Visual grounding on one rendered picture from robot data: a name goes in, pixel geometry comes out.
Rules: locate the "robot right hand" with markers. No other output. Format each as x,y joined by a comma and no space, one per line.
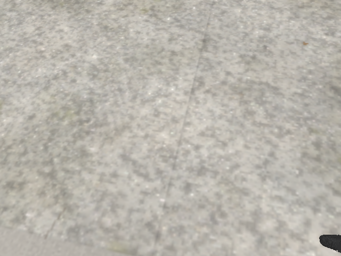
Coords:
331,241

